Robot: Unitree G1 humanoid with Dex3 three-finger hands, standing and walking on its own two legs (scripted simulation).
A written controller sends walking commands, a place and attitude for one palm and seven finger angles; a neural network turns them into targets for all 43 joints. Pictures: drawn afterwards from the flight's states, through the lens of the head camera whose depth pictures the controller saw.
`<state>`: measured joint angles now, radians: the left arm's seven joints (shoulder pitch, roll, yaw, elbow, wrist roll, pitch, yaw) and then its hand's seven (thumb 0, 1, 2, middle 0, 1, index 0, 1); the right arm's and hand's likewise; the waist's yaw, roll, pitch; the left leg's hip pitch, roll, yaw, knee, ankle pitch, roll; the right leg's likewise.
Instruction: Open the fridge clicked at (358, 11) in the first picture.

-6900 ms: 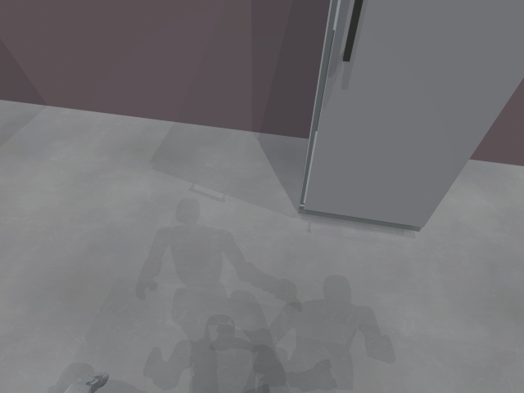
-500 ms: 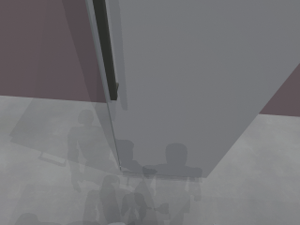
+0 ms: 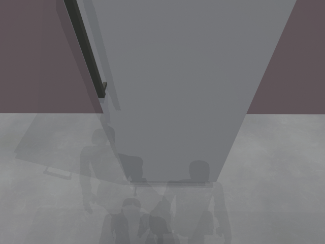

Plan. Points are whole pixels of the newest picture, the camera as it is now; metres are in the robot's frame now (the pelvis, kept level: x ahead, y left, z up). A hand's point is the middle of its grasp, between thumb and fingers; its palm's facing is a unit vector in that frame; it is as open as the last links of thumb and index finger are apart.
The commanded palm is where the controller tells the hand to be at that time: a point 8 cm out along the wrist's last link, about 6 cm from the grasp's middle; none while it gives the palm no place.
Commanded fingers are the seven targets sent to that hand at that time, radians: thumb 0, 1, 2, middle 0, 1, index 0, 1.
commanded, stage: come to a stop and stand still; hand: left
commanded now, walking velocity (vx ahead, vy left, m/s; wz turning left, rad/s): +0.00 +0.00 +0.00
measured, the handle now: (86, 36) +0.54 +0.22 +0.25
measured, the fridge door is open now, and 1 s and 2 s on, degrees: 0 0 0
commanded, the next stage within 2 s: look again from close up in 0.68 s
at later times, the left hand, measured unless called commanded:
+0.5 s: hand out of the picture -0.06 +0.17 -0.17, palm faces +0.05 -0.99 -0.17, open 7.3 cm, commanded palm none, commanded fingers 0.00 0.90 0.90 -0.20 -0.30 -0.20 -0.30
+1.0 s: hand out of the picture -0.02 +0.22 -0.17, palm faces +0.02 -0.97 -0.24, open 7.3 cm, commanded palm none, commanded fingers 0.00 0.90 0.90 -0.20 -0.30 -0.20 -0.30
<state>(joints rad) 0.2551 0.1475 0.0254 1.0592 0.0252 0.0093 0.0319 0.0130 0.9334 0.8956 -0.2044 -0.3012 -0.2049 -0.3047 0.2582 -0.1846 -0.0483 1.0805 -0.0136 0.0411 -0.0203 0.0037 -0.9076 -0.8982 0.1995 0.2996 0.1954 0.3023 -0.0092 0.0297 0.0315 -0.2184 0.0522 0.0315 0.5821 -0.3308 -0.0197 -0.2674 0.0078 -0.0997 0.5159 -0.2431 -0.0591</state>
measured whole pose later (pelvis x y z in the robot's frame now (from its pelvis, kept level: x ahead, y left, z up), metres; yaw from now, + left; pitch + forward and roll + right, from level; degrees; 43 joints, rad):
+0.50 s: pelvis -0.05 +0.01 +0.01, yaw -1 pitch -2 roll +0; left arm 0.30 0.13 0.03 1.14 0.02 0.02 0.02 0.00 0.91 0.90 -0.20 -0.30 -0.20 -0.30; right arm 0.36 -0.10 -0.01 1.14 -0.03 0.02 -0.03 0.00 -0.91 -0.90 0.20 0.30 0.20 0.30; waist 0.00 -0.01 0.02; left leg -0.20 0.04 0.04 0.43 -0.21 -0.02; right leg -0.27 0.01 -0.08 0.40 -0.12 -0.04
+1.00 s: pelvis -0.04 +0.04 +0.00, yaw -1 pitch -2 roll +1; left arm 0.32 0.14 0.01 1.08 0.03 -0.01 0.03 0.00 0.91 0.90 -0.20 -0.30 -0.20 -0.30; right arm 0.38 -0.13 0.00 1.04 -0.03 -0.01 -0.01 0.01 -0.91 -0.90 0.20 0.30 0.20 0.30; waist -0.02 0.04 -0.05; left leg -0.22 -0.02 0.07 0.53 -0.28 0.03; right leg -0.32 -0.05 -0.03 0.55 -0.19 0.00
